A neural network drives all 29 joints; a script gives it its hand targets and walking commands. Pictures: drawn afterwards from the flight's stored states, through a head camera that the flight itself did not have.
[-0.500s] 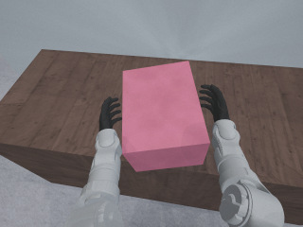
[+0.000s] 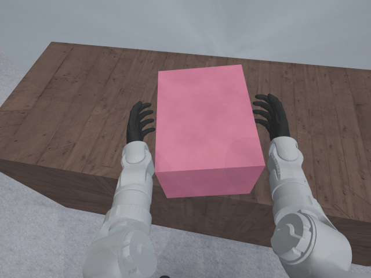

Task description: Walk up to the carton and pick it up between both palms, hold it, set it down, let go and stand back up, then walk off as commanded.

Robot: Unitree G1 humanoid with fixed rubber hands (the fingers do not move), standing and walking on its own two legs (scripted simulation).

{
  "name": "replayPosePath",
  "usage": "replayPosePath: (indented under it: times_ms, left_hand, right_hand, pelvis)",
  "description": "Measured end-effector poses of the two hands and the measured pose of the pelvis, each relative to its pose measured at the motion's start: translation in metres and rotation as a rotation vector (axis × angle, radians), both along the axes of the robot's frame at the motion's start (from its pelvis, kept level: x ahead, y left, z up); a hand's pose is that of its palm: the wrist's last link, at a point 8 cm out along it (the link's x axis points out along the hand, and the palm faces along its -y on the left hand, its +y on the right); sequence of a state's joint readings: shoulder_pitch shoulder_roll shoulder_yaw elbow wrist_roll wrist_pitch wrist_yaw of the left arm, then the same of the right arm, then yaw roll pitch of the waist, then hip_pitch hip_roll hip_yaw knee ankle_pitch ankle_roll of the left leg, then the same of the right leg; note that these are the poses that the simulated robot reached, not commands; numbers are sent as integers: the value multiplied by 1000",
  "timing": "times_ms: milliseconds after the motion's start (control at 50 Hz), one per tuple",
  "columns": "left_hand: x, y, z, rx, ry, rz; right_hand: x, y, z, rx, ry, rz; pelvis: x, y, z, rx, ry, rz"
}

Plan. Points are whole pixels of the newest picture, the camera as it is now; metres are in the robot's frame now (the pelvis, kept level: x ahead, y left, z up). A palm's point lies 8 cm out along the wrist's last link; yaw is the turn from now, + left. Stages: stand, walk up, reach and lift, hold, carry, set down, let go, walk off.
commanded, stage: set down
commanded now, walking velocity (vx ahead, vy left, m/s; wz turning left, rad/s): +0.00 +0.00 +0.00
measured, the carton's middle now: (203, 132) +0.49 +0.01 -0.05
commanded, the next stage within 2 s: none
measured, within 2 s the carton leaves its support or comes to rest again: rests again in 0.18 s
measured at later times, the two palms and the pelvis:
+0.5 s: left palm (138, 131) +0.43 +0.15 +0.03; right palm (276, 128) +0.46 -0.15 +0.02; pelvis +0.01 +0.01 +0.00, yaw -1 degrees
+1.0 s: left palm (138, 131) +0.43 +0.16 +0.03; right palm (276, 128) +0.46 -0.15 +0.02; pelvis +0.01 +0.01 +0.00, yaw -1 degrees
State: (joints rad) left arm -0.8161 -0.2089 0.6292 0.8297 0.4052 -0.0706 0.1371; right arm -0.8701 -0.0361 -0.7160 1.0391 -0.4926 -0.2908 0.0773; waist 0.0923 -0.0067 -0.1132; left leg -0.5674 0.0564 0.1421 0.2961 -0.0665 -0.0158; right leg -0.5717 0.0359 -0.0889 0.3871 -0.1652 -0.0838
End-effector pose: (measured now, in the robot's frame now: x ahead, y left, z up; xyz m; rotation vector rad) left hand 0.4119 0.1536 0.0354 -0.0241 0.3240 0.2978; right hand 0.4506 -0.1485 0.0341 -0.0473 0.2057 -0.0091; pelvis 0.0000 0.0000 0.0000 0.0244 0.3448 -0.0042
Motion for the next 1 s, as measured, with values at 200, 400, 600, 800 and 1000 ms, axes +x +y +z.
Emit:
replayPosePath:
  times_ms: [200,400,600,800,1000]
  left_hand:
    - [12,-1,-2,13,-20,-23]
    - [22,1,-3,8,-24,-28]
    - [23,1,-4,4,-30,-31]
    - [23,1,-4,1,-35,-31]
    - [23,1,-5,7,-38,-33]
  right_hand:
    - [5,-2,-8,0,4,5]
    - [13,-2,-9,0,-4,5]
    - [14,-2,-10,-1,-10,6]
    - [14,-2,-10,4,-11,5]
    - [14,-2,-10,8,-12,4]
  pelvis:
    - [5,2,-1,2,35,-3]
    - [8,5,-2,-1,57,-4]
    - [8,6,-2,-3,65,-10]
    - [5,7,-3,-4,72,-12]
    - [5,8,-3,-4,78,-12]
